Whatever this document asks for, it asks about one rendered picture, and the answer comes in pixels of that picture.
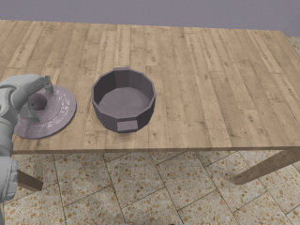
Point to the table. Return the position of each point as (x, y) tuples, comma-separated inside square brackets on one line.
[(217, 89)]

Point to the left robot upper arm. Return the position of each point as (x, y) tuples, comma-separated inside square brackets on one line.
[(8, 180)]

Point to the knob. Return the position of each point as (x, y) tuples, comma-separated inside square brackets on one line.
[(40, 102)]

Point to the robot left hand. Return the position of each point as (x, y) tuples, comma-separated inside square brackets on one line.
[(31, 83)]

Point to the lid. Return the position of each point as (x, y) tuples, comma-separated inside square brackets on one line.
[(58, 113)]

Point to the pot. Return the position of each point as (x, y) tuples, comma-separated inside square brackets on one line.
[(123, 99)]

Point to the robot left forearm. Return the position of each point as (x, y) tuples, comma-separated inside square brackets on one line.
[(12, 99)]

